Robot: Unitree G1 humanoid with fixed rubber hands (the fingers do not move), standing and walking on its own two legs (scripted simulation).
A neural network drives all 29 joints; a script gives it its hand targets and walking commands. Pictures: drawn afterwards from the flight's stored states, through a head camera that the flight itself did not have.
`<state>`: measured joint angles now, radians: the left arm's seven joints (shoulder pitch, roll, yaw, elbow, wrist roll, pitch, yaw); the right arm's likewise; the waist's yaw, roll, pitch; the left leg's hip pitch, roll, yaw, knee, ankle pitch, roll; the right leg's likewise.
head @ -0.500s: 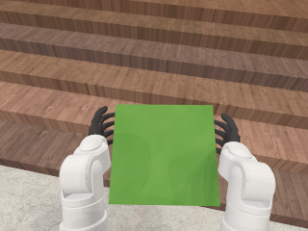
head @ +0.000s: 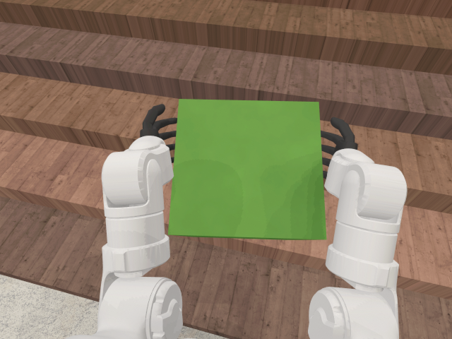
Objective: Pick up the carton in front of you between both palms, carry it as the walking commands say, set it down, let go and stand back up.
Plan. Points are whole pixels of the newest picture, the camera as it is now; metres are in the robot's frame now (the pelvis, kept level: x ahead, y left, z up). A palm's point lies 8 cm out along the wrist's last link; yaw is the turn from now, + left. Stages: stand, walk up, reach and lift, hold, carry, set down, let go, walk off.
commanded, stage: carry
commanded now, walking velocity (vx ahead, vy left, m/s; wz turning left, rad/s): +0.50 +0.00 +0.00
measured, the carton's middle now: (243, 182) +0.40 +0.01 +0.04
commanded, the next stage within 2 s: none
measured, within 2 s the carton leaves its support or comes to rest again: neither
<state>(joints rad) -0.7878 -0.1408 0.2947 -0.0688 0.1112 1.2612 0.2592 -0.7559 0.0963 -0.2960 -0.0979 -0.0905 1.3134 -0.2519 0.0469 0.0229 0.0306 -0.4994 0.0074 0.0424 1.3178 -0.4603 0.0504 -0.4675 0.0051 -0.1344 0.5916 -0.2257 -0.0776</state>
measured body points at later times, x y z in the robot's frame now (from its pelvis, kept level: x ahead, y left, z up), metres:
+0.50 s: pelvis +0.33 +0.06 +0.10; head +0.42 +0.04 +0.54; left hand +0.73 +0.16 +0.21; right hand +0.69 -0.13 +0.21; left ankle +0.40 +0.14 -0.61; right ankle +0.24 -0.04 -0.44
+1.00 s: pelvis +0.62 -0.01 +0.23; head +0.67 +0.00 +0.67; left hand +0.98 +0.18 +0.37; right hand +1.03 -0.11 +0.36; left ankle +0.57 +0.08 -0.33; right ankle +0.65 -0.08 -0.49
